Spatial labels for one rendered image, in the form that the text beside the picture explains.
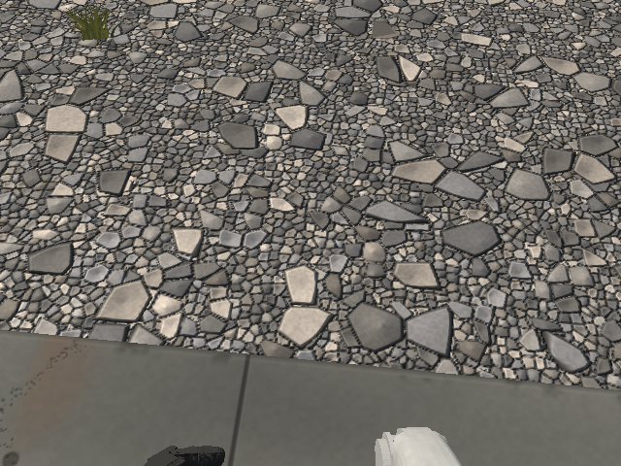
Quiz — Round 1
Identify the right robot thigh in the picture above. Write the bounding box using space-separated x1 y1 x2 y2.
375 427 462 466

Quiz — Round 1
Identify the left robot hand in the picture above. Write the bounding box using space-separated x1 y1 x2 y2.
144 446 225 466

